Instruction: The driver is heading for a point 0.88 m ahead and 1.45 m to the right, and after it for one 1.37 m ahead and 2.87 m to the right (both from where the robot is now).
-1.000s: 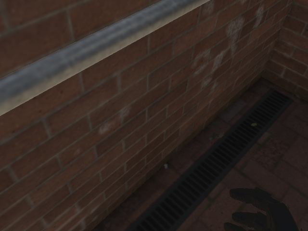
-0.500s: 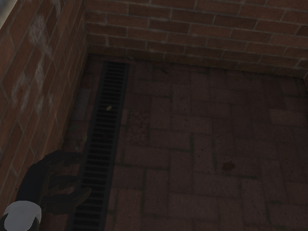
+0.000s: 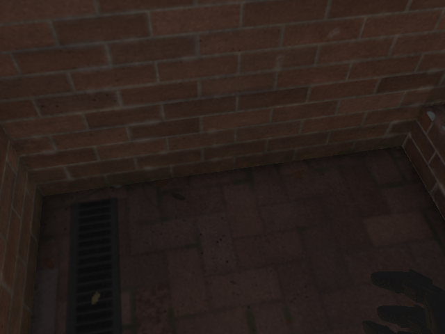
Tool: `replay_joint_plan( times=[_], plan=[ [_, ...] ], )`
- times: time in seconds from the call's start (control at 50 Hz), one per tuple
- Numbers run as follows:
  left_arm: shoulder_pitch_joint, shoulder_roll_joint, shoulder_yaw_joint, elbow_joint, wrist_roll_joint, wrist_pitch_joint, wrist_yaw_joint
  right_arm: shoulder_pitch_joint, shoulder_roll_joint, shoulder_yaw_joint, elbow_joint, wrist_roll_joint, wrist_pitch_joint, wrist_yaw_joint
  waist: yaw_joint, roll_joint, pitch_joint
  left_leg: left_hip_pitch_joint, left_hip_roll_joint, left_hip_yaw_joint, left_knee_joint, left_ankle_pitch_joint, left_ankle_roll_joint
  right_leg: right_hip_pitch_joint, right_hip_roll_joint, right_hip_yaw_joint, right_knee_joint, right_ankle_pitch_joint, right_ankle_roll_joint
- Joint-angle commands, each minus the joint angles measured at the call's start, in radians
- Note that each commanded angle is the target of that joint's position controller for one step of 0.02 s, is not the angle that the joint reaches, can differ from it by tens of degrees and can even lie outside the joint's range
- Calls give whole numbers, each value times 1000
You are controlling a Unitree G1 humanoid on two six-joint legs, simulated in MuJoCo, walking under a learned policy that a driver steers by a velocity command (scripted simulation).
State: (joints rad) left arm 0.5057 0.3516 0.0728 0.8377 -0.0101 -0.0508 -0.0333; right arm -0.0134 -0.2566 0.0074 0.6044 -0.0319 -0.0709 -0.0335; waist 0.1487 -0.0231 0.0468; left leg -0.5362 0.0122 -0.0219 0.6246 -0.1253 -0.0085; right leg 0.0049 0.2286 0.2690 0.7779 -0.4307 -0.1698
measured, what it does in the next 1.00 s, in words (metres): walks ahead, turning right: right foot, then left foot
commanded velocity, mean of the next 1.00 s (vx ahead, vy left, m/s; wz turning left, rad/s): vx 1.00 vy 0.00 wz -0.53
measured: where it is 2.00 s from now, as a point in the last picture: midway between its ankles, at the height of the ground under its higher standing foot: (438, 292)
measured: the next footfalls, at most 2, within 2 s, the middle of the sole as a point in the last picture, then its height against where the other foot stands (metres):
right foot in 0.38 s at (327, 316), level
left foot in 0.72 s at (302, 222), level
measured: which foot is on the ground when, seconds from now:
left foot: down 0.00-0.40, up 0.42-0.70, down 0.72-1.00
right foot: up 0.00-0.36, down 0.38-0.74, up 0.76-1.00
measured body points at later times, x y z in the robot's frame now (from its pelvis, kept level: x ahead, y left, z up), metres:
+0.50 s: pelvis +0.45 -0.11 +0.01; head +0.49 -0.13 +0.46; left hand +0.65 +0.12 -0.09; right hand +0.43 -0.38 -0.12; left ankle +0.30 +0.09 -0.58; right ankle +0.49 -0.19 -0.71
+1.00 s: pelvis +0.69 -0.19 +0.04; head +0.75 -0.20 +0.48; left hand +1.01 -0.08 -0.05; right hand +0.69 -0.49 -0.06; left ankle +0.79 -0.10 -0.71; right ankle +0.61 -0.33 -0.64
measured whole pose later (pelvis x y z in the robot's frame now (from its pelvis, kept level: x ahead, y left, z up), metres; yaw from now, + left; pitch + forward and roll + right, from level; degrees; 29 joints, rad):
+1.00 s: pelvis +0.69 -0.19 +0.04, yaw -30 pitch +2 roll -1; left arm -0.01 0.31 0.01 0.68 0.02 0.00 0.01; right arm 0.13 -0.25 0.01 0.81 -0.01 -0.12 -0.04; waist 0.01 -0.04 0.08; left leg -0.26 0.09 0.15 0.35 -0.11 0.00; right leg -0.52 -0.01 0.06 1.01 -0.33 -0.01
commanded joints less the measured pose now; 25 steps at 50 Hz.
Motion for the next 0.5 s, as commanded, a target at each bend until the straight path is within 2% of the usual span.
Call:
replay_joint_plan(
  times=[0.02, 0.04, 0.06, 0.08, 0.1, 0.12, 0.14, 0.16, 0.18, 0.2, 0.22, 0.24, 0.26, 0.28, 0.3, 0.32, 0.34, 0.36, 0.38, 0.4, 0.42, 0.44, 0.46, 0.48, 0.5],
  plan=[
    [-168, 83, -7, -145, 51, -13, 16, 367, -238, -110, 51, -6, 0, -14, -253, 290, -284, 814, 424, -797, -348, -836, 166, -758, -133, -138, 615, 80, 32],
    [-212, 87, 1, -144, 56, -7, 4, 307, -144, -90, 63, -14, 1, -3, -253, 216, -201, 737, 369, -633, -305, -724, 178, -803, -177, -160, 642, 118, 29],
    [-248, 73, -5, -152, 61, 2, -1, 320, -122, -82, 92, -13, -8, 3, -234, 101, -119, 644, 336, -535, -344, -579, 171, -800, -209, -158, 627, 142, 26],
    [-279, 50, -9, -175, 56, 6, -10, 362, -124, -82, 137, -9, -16, 10, -212, 91, -58, 550, 295, -449, -349, -508, 154, -786, -224, -134, 589, 146, 35],
    [-256, 19, -15, -178, 49, 19, -26, 357, -99, -73, 174, 4, -30, 19, -158, 111, -19, 455, 276, -392, -357, -467, 144, -763, -237, -91, 567, 128, 39],
    [-258, 6, -18, -186, 49, 26, -33, 333, -87, -66, 192, 6, -32, 23, -127, 125, 13, 386, 268, -354, -381, -427, 143, -751, -243, -62, 527, 93, 56],
    [-252, -11, -22, -190, 50, 34, -33, 304, -86, -64, 191, 14, -47, 27, -94, 157, 38, 337, 281, -321, -403, -370, 159, -773, -250, -40, 521, 86, 73],
    [-304, 8, -28, -216, 65, 35, -38, 285, -112, -69, 186, 9, -56, 30, -83, 140, 66, 300, 295, -277, -458, -337, 162, -787, -260, -49, 454, 141, 92],
    [-336, 9, -27, -234, 65, 38, -41, 298, -114, -69, 187, 6, -69, 34, -68, 130, 85, 285, 308, -229, -478, -239, 169, -787, -256, -62, 384, 211, 100],
    [-382, 10, -36, -249, 81, 35, -49, 290, -166, -87, 187, 12, -84, 34, -67, 124, 65, 314, 300, -166, -507, -198, 155, -779, -272, -83, 283, 263, 93],
    [-459, 39, -35, -267, 83, 32, -62, 338, -198, -101, 207, 4, -91, 34, -105, 57, 84, 322, 284, -76, -571, -142, 142, -740, -277, -142, 170, 321, 83],
    [-501, 10, -46, -275, 78, 32, -71, 333, -231, -109, 209, -2, -94, 42, -126, 86, 85, 303, 242, 10, -611, -33, 135, -665, -269, -246, 93, 334, 78],
    [-568, -9, -56, -296, 77, 23, -76, 374, -213, -105, 234, 10, -94, 46, -156, 53, 91, 281, 229, 58, -683, 34, 130, -555, -271, -311, 9, 379, 58],
    [-594, -18, -59, -298, 65, 17, -79, 376, -217, -106, 261, 20, -97, 48, -142, 86, 114, 272, 221, 80, -725, 115, 117, -473, -270, -326, -67, 456, 42],
    [-554, -1, -50, -266, 43, 18, -65, 379, -244, -110, 281, 34, -85, 47, -140, 116, 126, 347, 204, 148, -685, 324, 113, -468, -254, -333, -108, 446, 39],
    [-550, 22, -41, -256, 65, 18, -56, 434, -222, -99, 307, 53, -85, 42, -134, 81, 96, 407, 219, 161, -621, 543, 101, -420, -206, -367, -133, 468, 24],
    [-463, 48, -26, -220, 79, 9, -43, 424, -267, -106, 295, 60, -78, 46, -93, 106, 18, 439, 216, 165, -460, 806, 112, -291, -141, -405, -136, 427, 30],
    [-274, 74, -12, -168, 91, 3, -33, 412, -296, -106, 296, 65, -76, 46, 31, 162, -98, 394, 226, 164, -223, 1007, 102, -60, -106, -391, -90, 338, 22],
    [-64, 114, 4, -104, 87, -2, -33, 339, -326, -111, 279, 53, -74, 43, 174, 185, -213, 275, 187, 178, 92, 965, 83, 181, -143, -312, -159, 257, 6],
    [6, 213, 22, -61, 99, -11, -16, 321, -191, -78, 240, 26, -72, 54, 128, 23, -295, 73, 77, 120, 504, 221, 88, 349, -349, -84, -113, 259, 21],
    [-14, 295, 33, -73, 89, -19, -1, 491, -67, -55, 195, 33, -73, 65, -39, -326, -560, -125, -43, -2, 836, -375, 97, 499, -573, 396, -289, 237, -43],
    [-57, 237, 35, -79, 75, -11, 16, 462, -129, -60, 212, 12, -71, 45, -27, -217, -547, -194, -9, -76, 890, -293, 143, 460, -528, 458, -405, 242, -35],
    [-155, 172, 12, -70, 58, -31, 35, 338, -119, -51, 194, 12, -68, 26, -67, -123, -303, -211, 12, -46, 827, -176, 124, 257, -499, 268, -426, 556, -45],
    [-219, 114, -6, -61, 49, -44, 40, 308, -89, -34, 196, 7, -58, 13, -118, -10, -176, -145, 56, -40, 723, -128, 99, 73, -470, 125, -423, 802, -47],
    [-226, 82, -16, -49, 47, -53, 45, 322, -74, -26, 195, -5, -49, 13, -169, 5, -147, -72, 86, -32, 628, -154, 82, -23, -435, 61, -442, 920, -37]
  ],
)
Keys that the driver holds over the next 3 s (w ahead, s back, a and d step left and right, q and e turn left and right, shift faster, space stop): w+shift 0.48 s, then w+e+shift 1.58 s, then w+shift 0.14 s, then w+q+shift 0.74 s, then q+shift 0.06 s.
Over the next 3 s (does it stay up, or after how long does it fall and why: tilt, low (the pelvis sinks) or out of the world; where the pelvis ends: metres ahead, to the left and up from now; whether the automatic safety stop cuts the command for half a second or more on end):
stays up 0.48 -0.99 0.30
